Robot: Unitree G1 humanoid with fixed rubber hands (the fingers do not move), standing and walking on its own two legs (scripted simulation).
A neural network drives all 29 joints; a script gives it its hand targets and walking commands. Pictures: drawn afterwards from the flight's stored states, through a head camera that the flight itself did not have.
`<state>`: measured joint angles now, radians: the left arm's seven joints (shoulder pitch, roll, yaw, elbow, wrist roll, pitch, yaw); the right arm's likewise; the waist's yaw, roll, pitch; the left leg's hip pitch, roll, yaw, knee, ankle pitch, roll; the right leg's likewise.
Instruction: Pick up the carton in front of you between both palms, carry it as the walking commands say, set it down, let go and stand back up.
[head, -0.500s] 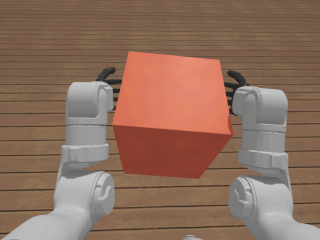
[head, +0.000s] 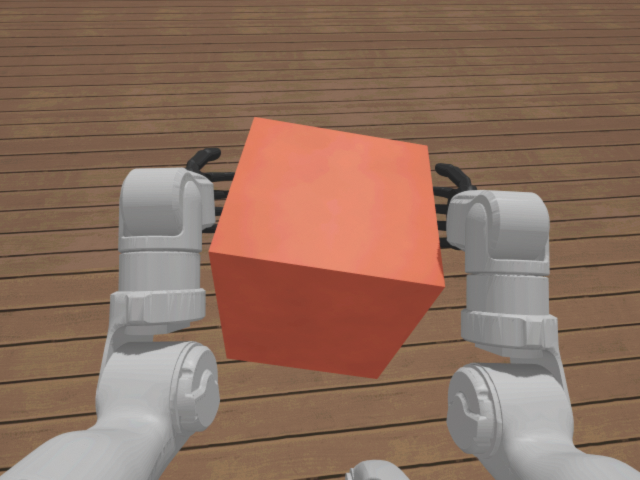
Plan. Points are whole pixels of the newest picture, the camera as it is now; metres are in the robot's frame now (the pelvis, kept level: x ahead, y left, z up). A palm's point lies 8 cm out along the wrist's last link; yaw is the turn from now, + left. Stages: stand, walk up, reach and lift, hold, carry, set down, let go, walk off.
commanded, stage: carry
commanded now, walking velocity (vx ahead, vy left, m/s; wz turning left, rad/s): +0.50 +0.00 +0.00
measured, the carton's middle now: (320, 258) +0.37 -0.02 +0.06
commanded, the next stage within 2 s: none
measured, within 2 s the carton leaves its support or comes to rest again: neither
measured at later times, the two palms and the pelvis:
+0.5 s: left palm (185, 34) +0.67 +0.16 +0.22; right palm (385, 26) +0.70 -0.13 +0.21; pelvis +0.30 -0.03 +0.04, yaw +1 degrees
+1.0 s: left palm out of the picture +1.02 +0.12 +0.26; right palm out of the picture +1.00 -0.17 +0.25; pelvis +0.63 -0.01 +0.07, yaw +0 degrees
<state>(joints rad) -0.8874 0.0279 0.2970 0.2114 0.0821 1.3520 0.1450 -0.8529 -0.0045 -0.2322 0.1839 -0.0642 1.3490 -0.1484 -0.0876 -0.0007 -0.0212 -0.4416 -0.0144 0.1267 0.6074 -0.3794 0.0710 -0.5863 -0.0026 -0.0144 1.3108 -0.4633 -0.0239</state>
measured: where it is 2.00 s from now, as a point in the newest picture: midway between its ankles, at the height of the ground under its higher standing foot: (293, 190)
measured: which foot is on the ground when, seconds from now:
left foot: down 0.00-0.24, up 0.26-0.58, down 0.60-1.00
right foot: up 0.00-0.20, down 0.22-0.60, up 0.62-0.96, down 0.98-1.00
